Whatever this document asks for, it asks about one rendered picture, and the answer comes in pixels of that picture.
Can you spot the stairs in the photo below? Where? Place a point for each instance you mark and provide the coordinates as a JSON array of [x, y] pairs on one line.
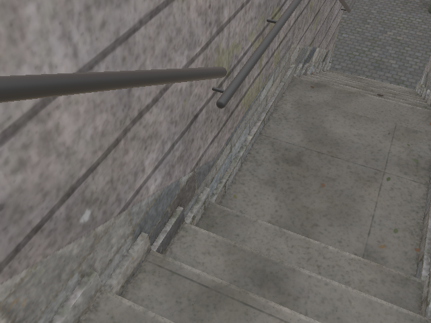
[[233, 268], [369, 86]]

